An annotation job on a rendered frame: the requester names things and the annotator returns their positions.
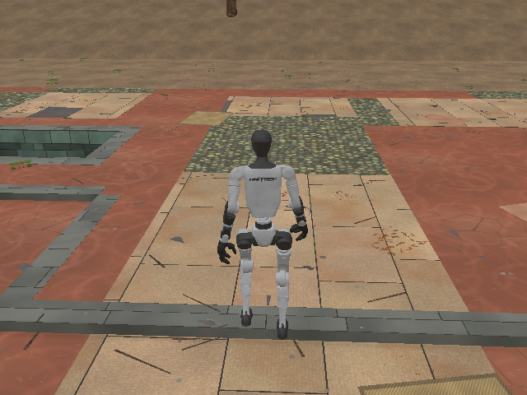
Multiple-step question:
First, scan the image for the robot thigh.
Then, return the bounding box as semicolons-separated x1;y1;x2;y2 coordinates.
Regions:
275;229;292;287
236;229;254;273

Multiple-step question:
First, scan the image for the right robot thigh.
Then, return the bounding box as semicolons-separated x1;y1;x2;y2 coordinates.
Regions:
275;229;292;287

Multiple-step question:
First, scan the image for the left robot hand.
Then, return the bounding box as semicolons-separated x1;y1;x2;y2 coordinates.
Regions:
217;240;236;264

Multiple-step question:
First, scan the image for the left robot upper arm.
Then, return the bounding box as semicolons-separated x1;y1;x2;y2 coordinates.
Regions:
227;166;245;213

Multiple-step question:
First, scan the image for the robot right forearm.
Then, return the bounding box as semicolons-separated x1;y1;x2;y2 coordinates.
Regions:
292;196;306;226

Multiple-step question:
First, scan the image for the robot left forearm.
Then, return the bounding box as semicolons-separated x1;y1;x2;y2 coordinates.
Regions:
219;201;236;243

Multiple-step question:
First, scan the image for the right robot hand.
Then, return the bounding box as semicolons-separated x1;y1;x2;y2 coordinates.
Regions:
290;224;308;241

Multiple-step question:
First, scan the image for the right robot upper arm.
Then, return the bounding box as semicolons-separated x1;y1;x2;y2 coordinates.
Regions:
279;165;301;209

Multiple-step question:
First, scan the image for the left robot thigh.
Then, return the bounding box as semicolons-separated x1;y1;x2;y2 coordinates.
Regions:
236;229;254;273

